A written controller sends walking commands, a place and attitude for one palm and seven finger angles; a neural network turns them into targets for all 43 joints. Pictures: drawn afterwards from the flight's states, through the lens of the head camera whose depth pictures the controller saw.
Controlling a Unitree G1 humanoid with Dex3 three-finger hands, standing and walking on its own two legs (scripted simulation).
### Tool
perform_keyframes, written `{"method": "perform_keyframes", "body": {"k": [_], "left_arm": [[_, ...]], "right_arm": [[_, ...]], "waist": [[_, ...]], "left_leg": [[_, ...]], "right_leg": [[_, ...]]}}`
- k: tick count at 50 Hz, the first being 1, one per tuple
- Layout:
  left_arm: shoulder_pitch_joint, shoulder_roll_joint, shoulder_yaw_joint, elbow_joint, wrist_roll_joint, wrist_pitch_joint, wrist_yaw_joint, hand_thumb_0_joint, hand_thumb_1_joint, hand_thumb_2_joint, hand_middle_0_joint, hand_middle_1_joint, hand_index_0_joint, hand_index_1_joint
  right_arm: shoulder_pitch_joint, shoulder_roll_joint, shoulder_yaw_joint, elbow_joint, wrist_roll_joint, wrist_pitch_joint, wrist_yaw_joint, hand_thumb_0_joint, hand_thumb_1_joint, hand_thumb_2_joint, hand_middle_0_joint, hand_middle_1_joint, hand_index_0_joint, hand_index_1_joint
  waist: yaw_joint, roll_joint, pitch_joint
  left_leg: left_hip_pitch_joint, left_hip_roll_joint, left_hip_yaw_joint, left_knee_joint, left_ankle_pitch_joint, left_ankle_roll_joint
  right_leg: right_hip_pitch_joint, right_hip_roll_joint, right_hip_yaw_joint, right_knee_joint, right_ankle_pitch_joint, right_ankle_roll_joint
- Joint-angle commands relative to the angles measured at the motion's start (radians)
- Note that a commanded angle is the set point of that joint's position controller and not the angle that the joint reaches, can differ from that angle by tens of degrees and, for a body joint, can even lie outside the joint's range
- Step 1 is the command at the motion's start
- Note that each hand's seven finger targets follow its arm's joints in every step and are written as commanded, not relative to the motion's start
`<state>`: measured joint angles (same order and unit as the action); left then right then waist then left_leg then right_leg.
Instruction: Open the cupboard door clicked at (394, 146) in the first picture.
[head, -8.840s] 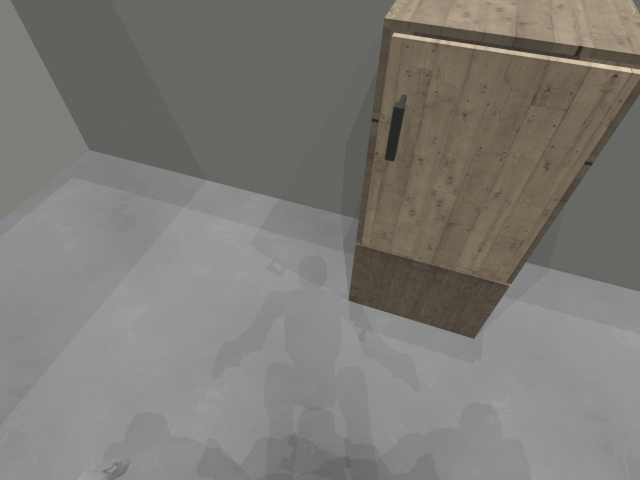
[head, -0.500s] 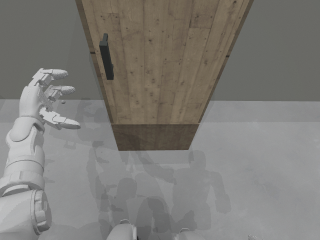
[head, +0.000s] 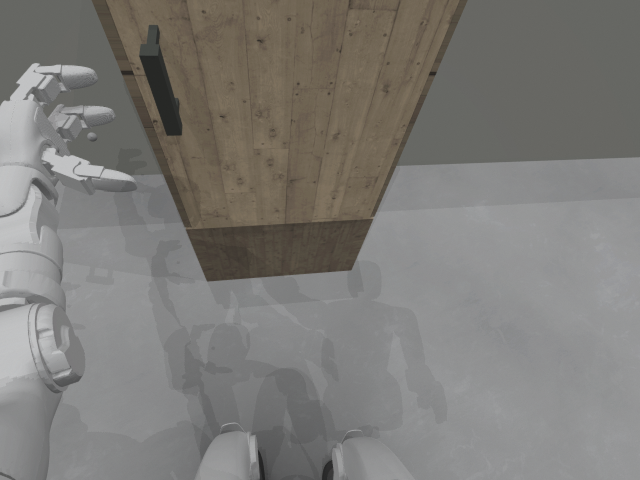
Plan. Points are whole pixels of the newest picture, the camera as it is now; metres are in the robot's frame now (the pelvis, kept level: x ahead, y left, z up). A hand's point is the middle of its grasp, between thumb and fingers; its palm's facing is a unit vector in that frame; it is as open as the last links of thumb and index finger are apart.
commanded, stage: move the hooked fingers beside the handle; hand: left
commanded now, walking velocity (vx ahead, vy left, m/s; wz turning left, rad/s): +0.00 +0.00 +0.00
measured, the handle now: (164, 83) +0.60 +0.16 +0.08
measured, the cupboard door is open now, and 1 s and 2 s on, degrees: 0 0 0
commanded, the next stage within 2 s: slide the fingers in behind the handle in 1.00 s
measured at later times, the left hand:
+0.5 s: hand (107, 115) +0.55 +0.23 +0.08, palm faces +0.07 -1.00 +0.00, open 14.0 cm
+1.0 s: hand (100, 121) +0.54 +0.23 +0.08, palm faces +0.07 -1.00 +0.00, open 14.0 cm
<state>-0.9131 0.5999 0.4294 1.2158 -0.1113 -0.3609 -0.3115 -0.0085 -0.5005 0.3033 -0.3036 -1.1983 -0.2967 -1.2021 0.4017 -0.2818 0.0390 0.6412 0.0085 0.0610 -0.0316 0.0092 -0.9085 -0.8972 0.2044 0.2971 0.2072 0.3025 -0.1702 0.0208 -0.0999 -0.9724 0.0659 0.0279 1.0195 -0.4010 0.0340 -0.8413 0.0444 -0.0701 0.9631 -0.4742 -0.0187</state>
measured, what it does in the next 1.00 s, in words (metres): stands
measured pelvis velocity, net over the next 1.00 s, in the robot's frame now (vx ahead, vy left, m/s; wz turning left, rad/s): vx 0.00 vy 0.00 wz -0.01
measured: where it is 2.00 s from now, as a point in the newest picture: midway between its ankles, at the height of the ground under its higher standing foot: outside the picture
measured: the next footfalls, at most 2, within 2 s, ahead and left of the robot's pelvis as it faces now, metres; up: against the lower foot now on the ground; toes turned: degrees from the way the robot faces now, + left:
none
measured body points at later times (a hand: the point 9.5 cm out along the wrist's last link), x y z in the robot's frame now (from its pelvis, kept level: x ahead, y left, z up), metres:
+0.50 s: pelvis +0.01 +0.00 +0.00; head +0.16 +0.03 +0.42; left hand +0.54 +0.28 +0.08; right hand -0.04 -0.26 -0.10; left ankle +0.04 +0.10 -0.67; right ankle -0.01 -0.11 -0.67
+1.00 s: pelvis +0.00 +0.00 -0.01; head +0.15 +0.04 +0.42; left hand +0.53 +0.29 +0.08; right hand +0.01 -0.27 -0.11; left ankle +0.04 +0.10 -0.67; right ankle -0.01 -0.11 -0.67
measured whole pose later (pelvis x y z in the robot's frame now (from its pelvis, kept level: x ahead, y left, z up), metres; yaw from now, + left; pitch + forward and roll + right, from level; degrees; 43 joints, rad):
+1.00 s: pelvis +0.00 +0.00 -0.01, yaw +0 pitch +23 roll -5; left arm -1.03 0.66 0.44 1.28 -0.06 -0.36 -0.27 -0.01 -0.50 0.30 -0.30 -1.20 -0.30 -1.20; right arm 0.37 -0.28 0.05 0.61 -0.01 0.08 -0.01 0.01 -0.91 -0.90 0.20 0.30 0.21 0.30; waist -0.21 0.02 -0.10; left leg -1.06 0.07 0.01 1.08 -0.42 0.04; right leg -0.91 0.05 -0.08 1.00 -0.49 -0.02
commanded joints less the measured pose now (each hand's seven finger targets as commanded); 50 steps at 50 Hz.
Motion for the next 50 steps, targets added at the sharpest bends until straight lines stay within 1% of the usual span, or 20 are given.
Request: {"method": "perform_keyframes", "body": {"k": [1, 2, 6, 10, 11, 16, 17, 20, 23, 24, 28, 29, 31, 33, 36, 38, 39, 42, 47, 50], "left_arm": [[-0.48, 0.344, 0.069, -0.171, 0.005, -0.062, 0.015, 0.0, -0.5, 0.3, -0.3, -1.2, -0.3, -1.2], [-0.504, 0.31, 0.036, -0.161, 0.009, -0.058, 0.017, 0.0, -0.5, 0.3, -0.3, -1.2, -0.3, -1.2], [-0.577, 0.353, 0.045, -0.129, 0.032, -0.052, 0.027, 0.0, -0.5, 0.3, -0.3, -1.2, -0.3, -1.2], [-0.61, 0.366, 0.052, -0.125, 0.045, -0.045, 0.035, 0.0, -0.5, 0.3, -0.3, -1.2, -0.3, -1.2], [-0.59, 0.334, 0.03, -0.105, 0.047, -0.036, 0.032, 0.0, -0.5, 0.3, -0.3, -1.2, -0.3, -1.2], [-0.498, 0.391, 0.091, -0.148, 0.049, -0.021, 0.03, 0.0, -0.5, 0.3, -0.3, -1.2, -0.3, -1.2], [-0.514, 0.365, 0.073, -0.184, 0.045, -0.027, 0.029, 0.0, -0.5, 0.3, -0.3, -1.2, -0.3, -1.2], [-0.481, 0.365, 0.1, -0.235, 0.03, -0.046, 0.034, 0.0, -0.5, 0.3, -0.3, -1.2, -0.3, -1.2], [-0.494, 0.346, 0.091, -0.228, 0.023, -0.046, 0.037, 0.0, -0.5, 0.3, -0.3, -1.2, -0.3, -1.2], [-0.499, 0.37, 0.102, -0.234, 0.028, -0.05, 0.04, 0.0, -0.5, 0.3, -0.3, -1.2, -0.3, -1.2], [-0.47, 0.327, 0.081, -0.268, 0.019, -0.068, 0.037, 0.0, -0.5, 0.3, -0.3, -1.2, -0.3, -1.2], [-0.461, 0.289, 0.055, -0.269, 0.016, -0.07, 0.032, 0.0, -0.5, 0.3, -0.3, -1.2, -0.3, -1.2], [-0.425, 0.282, 0.057, -0.237, 0.007, -0.059, 0.027, 0.0, -0.5, 0.3, -0.3, -1.2, -0.3, -1.2], [-0.416, 0.236, 0.022, -0.182, 0.001, -0.043, 0.02, 0.0, -0.5, 0.3, -0.3, -1.2, -0.3, -1.2], [-0.451, 0.251, 0.017, -0.188, 0.008, -0.049, 0.024, 0.0, -0.5, 0.3, -0.3, -1.2, -0.3, -1.2], [-0.501, 0.217, -0.006, -0.199, 0.002, -0.065, 0.032, 0.0, -0.5, 0.3, -0.3, -1.2, -0.3, -1.2], [-0.523, 0.256, 0.016, -0.193, 0.008, -0.073, 0.038, 0.0, -0.5, 0.3, -0.3, -1.2, -0.3, -1.2], [-0.541, 0.277, 0.023, -0.159, 0.015, -0.077, 0.043, 0.0, -0.5, 0.3, -0.3, -1.2, -0.3, -1.2], [-0.583, 0.354, 0.046, -0.151, 0.039, -0.069, 0.043, 0.0, -0.5, 0.3, -0.3, -1.2, -0.3, -1.2], [-0.597, 0.314, 0.021, -0.187, 0.032, -0.075, 0.037, 0.0, -0.5, 0.3, -0.3, -1.2, -0.3, -1.2]], "right_arm": [[0.169, -0.195, -0.065, -0.053, -0.011, -0.01, -0.013, 0.0, -0.9, -0.9, 0.2, 0.3, 0.2, 0.3], [0.17, -0.19, -0.061, -0.053, -0.012, -0.01, -0.01, 0.0, -0.9, -0.9, 0.2, 0.3, 0.2, 0.3], [0.196, -0.198, -0.058, -0.047, -0.019, -0.003, -0.008, 0.0, -0.9, -0.9, 0.2, 0.3, 0.2, 0.3], [0.223, -0.2, -0.058, -0.043, -0.028, 0.002, -0.001, 0.0, -0.9, -0.9, 0.2, 0.3, 0.2, 0.3], [0.226, -0.197, -0.058, -0.043, -0.028, 0.004, 0.002, 0.0, -0.9, -0.9, 0.2, 0.3, 0.2, 0.3], [0.244, -0.2, -0.061, -0.064, -0.032, 0.021, 0.01, 0.0, -0.9, -0.9, 0.2, 0.3, 0.2, 0.3], [0.243, -0.196, -0.062, -0.066, -0.034, 0.024, 0.012, 0.0, -0.9, -0.9, 0.2, 0.3, 0.2, 0.3], [0.243, -0.194, -0.071, -0.067, -0.032, 0.03, 0.016, 0.0, -0.9, -0.9, 0.2, 0.3, 0.2, 0.3], [0.241, -0.19, -0.069, -0.06, -0.028, 0.034, 0.017, 0.0, -0.9, -0.9, 0.2, 0.3, 0.2, 0.3], [0.239, -0.194, -0.072, -0.057, -0.027, 0.036, 0.014, 0.0, -0.9, -0.9, 0.2, 0.3, 0.2, 0.3], [0.232, -0.184, -0.073, -0.054, -0.027, 0.035, 0.017, 0.0, -0.9, -0.9, 0.2, 0.3, 0.2, 0.3], [0.223, -0.18, -0.076, -0.051, -0.024, 0.036, 0.019, 0.0, -0.9, -0.9, 0.2, 0.3, 0.2, 0.3], [0.219, -0.184, -0.076, -0.05, -0.023, 0.039, 0.02, 0.0, -0.9, -0.9, 0.2, 0.3, 0.2, 0.3], [0.215, -0.182, -0.071, -0.052, -0.018, 0.041, 0.018, 0.0, -0.9, -0.9, 0.2, 0.3, 0.2, 0.3], [0.201, -0.186, -0.071, -0.056, -0.018, 0.039, 0.014, 0.0, -0.9, -0.9, 0.2, 0.3, 0.2, 0.3], [0.193, -0.183, -0.07, -0.052, -0.02, 0.031, 0.014, 0.0, -0.9, -0.9, 0.2, 0.3, 0.2, 0.3], [0.192, -0.189, -0.069, -0.046, -0.021, 0.03, 0.011, 0.0, -0.9, -0.9, 0.2, 0.3, 0.2, 0.3], [0.184, -0.19, -0.064, -0.047, -0.022, 0.02, 0.01, 0.0, -0.9, -0.9, 0.2, 0.3, 0.2, 0.3], [0.185, -0.198, -0.056, -0.053, -0.022, 0.016, 0.003, 0.0, -0.9, -0.9, 0.2, 0.3, 0.2, 0.3], [0.19, -0.193, -0.058, -0.049, -0.026, 0.015, 0.007, 0.0, -0.9, -0.9, 0.2, 0.3, 0.2, 0.3]], "waist": [[-0.01, 0.133, -0.452], [-0.028, 0.151, -0.442], [-0.052, 0.16, -0.456], [-0.053, 0.205, -0.515], [-0.058, 0.202, -0.497], [-0.014, 0.196, -0.555], [-0.021, 0.194, -0.568], [-0.007, 0.192, -0.591], [-0.02, 0.172, -0.529], [-0.019, 0.175, -0.531], [-0.007, 0.22, -0.539], [-0.014, 0.231, -0.538], [-0.012, 0.189, -0.502], [-0.03, 0.142, -0.435], [-0.03, 0.153, -0.425], [-0.047, 0.17, -0.415], [-0.046, 0.172, -0.435], [-0.048, 0.15, -0.445], [-0.05, 0.188, -0.483], [-0.047, 0.244, -0.541]], "left_leg": [[0.45, -0.019, -0.094, -0.07, 0.311, 0.007], [0.453, -0.019, -0.093, -0.066, 0.314, 0.008], [0.448, -0.012, -0.103, -0.046, 0.325, 0.009], [0.49, -0.008, -0.112, -0.029, 0.385, 0.005], [0.489, -0.007, -0.112, -0.03, 0.387, 0.004], [0.489, -0.009, -0.098, -0.03, 0.467, 0.004], [0.502, -0.009, -0.097, -0.03, 0.479, 0.004], [0.539, -0.008, -0.098, -0.034, 0.509, 0.002], [0.509, -0.012, -0.09, -0.04, 0.472, 0.008], [0.513, -0.01, -0.093, -0.043, 0.467, 0.006], [0.572, -0.012, -0.092, -0.048, 0.514, 0.001], [0.593, -0.01, -0.092, -0.048, 0.525, -0.002], [0.569, -0.011, -0.093, -0.056, 0.497, 0.0], [0.523, -0.016, -0.09, -0.062, 0.45, 0.007], [0.51, -0.016, -0.096, -0.063, 0.412, 0.003], [0.522, -0.015, -0.102, -0.055, 0.395, 0.004], [0.527, -0.011, -0.109, -0.051, 0.394, 0.0], [0.481, -0.015, -0.106, -0.039, 0.35, 0.004], [0.464, -0.013, -0.109, -0.024, 0.336, 0.005], [0.541, -0.008, -0.12, -0.02, 0.397, -0.003]], "right_leg": [[0.015, 0.026, 0.051, -0.116, 0.282, 0.005], [-0.004, 0.027, 0.05, -0.116, 0.283, 0.007], [-0.039, 0.03, 0.047, -0.105, 0.279, 0.008], [-0.058, 0.034, 0.041, -0.091, 0.304, 0.004], [-0.071, 0.035, 0.036, -0.093, 0.303, 0.004], [0.006, 0.039, 0.035, -0.082, 0.388, 0.004], [0.013, 0.04, 0.034, -0.082, 0.404, 0.006], [0.027, 0.046, 0.033, -0.088, 0.423, 0.004], [0.032, 0.048, 0.035, -0.101, 0.418, 0.006], [0.03, 0.047, 0.036, -0.101, 0.412, 0.006], [0.033, 0.049, 0.034, -0.107, 0.434, -0.001], [0.017, 0.048, 0.032, -0.111, 0.436, 0.001], [0.02, 0.049, 0.028, -0.118, 0.419, 0.002], [0.011, 0.048, 0.028, -0.127, 0.4, 0.003], [-0.011, 0.042, 0.029, -0.122, 0.36, 0.002], [-0.051, 0.041, 0.029, -0.119, 0.332, 0.0], [-0.059, 0.038, 0.029, -0.111, 0.321, 0.0], [-0.046, 0.037, 0.036, -0.105, 0.298, 0.004], [-0.051, 0.033, 0.04, -0.089, 0.285, 0.004], [-0.076, 0.036, 0.033, -0.082, 0.302, 0.0]]}}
